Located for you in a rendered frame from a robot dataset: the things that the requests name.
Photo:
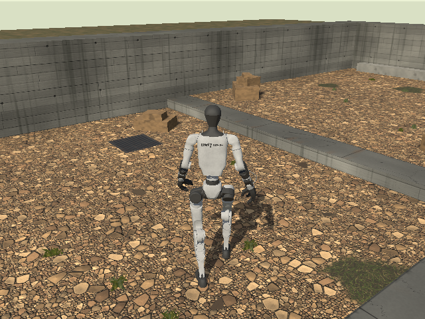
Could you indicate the robot left forearm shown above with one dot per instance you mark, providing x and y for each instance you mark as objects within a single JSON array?
[{"x": 182, "y": 173}]

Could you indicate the robot right forearm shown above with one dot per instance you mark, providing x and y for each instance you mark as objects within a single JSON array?
[{"x": 246, "y": 177}]

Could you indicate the robot left thigh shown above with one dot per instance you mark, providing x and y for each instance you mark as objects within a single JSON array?
[{"x": 196, "y": 205}]

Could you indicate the right robot upper arm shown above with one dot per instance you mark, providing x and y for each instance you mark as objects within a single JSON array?
[{"x": 237, "y": 151}]

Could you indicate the robot left hand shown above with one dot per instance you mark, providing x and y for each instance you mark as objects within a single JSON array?
[{"x": 186, "y": 181}]

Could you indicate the left robot shin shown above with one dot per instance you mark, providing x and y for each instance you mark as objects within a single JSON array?
[{"x": 200, "y": 254}]

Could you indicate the left robot upper arm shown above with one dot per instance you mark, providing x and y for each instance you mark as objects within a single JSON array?
[{"x": 188, "y": 150}]

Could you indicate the robot right hand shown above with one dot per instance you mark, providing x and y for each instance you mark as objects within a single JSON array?
[{"x": 251, "y": 193}]

